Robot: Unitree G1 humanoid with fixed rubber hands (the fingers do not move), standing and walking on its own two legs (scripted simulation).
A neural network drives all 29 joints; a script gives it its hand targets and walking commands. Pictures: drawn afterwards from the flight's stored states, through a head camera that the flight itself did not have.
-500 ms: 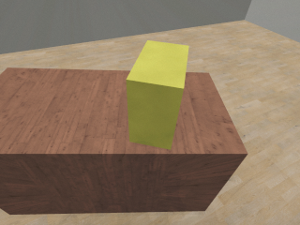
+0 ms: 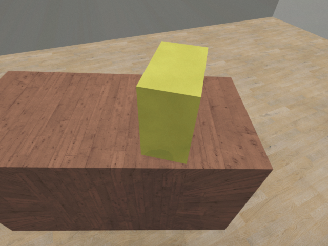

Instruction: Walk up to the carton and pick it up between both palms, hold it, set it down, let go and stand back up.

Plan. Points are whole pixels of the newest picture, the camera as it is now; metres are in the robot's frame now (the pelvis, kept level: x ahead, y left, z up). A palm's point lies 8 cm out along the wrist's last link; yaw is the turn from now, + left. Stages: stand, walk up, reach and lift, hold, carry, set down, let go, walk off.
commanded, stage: stand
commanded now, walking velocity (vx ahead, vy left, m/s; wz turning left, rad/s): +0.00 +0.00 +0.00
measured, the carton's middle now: (174, 102) +0.57 -0.03 +0.04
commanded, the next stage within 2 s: none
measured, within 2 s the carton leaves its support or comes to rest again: neither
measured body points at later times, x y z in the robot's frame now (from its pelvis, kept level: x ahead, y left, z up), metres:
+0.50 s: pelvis +0.03 +0.00 +0.00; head +0.02 +0.01 +0.45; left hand +0.04 +0.25 -0.14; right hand +0.04 -0.24 -0.14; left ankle +0.09 +0.12 -0.73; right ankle -0.01 -0.11 -0.73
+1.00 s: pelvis +0.04 +0.01 +0.01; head +0.04 +0.01 +0.46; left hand +0.03 +0.25 -0.14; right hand +0.04 -0.23 -0.15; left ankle +0.09 +0.12 -0.73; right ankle -0.01 -0.11 -0.73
